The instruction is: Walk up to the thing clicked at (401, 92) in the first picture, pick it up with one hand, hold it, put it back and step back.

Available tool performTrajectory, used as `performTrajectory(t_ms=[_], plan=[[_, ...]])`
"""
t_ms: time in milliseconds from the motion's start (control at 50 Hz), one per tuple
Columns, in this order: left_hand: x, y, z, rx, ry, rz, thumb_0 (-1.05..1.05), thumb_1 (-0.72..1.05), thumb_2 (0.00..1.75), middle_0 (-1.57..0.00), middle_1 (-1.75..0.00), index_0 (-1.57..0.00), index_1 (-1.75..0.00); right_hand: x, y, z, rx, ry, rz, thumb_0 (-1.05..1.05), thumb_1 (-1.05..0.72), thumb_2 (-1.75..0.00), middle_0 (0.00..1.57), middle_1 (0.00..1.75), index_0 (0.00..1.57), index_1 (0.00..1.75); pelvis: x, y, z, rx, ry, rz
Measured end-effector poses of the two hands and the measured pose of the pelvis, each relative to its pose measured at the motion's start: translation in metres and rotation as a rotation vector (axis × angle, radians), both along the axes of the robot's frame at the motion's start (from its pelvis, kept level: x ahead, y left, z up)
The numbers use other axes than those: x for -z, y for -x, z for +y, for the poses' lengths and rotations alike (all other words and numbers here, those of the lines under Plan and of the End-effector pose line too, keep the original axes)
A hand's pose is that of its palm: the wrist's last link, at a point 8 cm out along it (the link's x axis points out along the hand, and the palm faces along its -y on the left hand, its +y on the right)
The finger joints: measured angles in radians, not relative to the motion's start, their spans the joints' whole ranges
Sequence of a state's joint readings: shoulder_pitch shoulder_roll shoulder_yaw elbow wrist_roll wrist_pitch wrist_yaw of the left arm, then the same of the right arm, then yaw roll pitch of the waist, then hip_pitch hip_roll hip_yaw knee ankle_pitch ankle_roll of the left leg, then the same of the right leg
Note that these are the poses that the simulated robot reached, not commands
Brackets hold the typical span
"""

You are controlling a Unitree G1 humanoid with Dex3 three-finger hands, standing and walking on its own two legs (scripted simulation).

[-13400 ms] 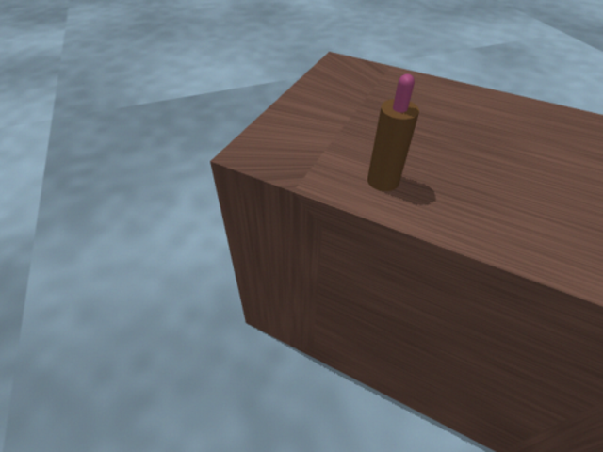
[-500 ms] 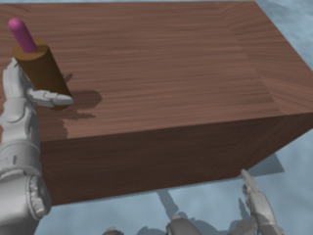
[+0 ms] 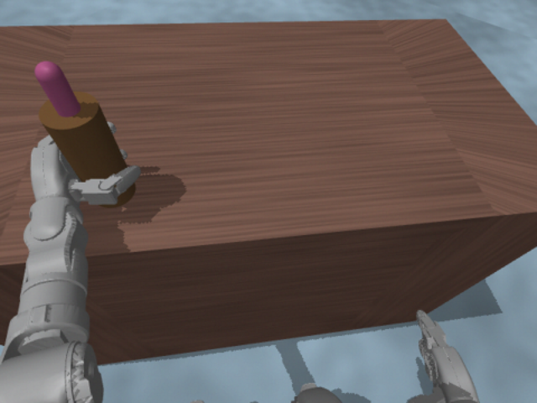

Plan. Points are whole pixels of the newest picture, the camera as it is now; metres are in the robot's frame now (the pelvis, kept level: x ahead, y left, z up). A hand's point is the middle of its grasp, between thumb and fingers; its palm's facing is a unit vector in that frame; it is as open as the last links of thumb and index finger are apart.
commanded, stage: settle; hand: left
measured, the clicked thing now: (86, 141) +0.46 +0.19 +0.14
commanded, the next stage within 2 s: lift in 0.88 s
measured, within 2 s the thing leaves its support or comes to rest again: leaves its support in 0.36 s
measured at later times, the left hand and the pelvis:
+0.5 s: hand (91, 165) +0.43 +0.19 +0.12, palm faces +0.16 -0.99 -0.02, open 8.8 cm; pelvis -0.01 -0.01 +0.01, yaw +1 degrees
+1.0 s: hand (82, 151) +0.43 +0.19 +0.15, palm faces +0.17 -0.98 -0.02, open 8.9 cm; pelvis -0.02 +0.00 +0.02, yaw +1 degrees
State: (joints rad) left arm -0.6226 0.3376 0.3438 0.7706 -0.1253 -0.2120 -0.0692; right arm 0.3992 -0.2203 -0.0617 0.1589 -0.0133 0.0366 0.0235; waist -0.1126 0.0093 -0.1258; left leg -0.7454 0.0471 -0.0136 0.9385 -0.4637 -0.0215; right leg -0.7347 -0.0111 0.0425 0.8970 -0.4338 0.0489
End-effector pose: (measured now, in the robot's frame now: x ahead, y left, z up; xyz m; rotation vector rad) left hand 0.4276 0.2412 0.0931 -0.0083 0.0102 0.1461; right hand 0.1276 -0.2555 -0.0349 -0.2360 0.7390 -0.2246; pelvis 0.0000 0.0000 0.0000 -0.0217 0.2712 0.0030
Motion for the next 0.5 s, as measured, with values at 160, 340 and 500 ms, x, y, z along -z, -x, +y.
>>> performTrajectory(t_ms=[160, 340, 500], plan=[[-0.002, 0.006, 0.0, -0.002, -0.025, 0.027, 0.0, -0.23, 1.07, -0.78, -0.98, -0.81, -0.99, 0.001, -0.013, -0.003, -0.001, -0.01, -0.022, -0.01, 0.52, -0.05, 0.06, 0.06, 0.05, 0.05, -0.001, -0.001, -0.001, 0.0, -0.004, -0.013], [-0.006, 0.019, 0.0, -0.005, -0.023, 0.056, 0.0, -0.23, 1.07, -0.78, -0.98, -0.81, -0.99, -0.004, -0.016, -0.007, -0.01, 0.002, -0.034, -0.01, 0.52, -0.05, 0.06, 0.06, 0.05, 0.05, -0.004, -0.001, -0.005, -0.011, -0.008, -0.038], [-0.03, 0.025, 0.001, -0.019, -0.028, 0.02, 0.0, -0.24, 1.08, -0.78, -0.98, -0.8, -0.99, -0.005, -0.01, -0.009, 0.008, 0.007, -0.047, -0.01, 0.53, -0.05, 0.06, 0.06, 0.05, 0.05, -0.008, 0.006, -0.006, -0.014, -0.008, -0.072]])
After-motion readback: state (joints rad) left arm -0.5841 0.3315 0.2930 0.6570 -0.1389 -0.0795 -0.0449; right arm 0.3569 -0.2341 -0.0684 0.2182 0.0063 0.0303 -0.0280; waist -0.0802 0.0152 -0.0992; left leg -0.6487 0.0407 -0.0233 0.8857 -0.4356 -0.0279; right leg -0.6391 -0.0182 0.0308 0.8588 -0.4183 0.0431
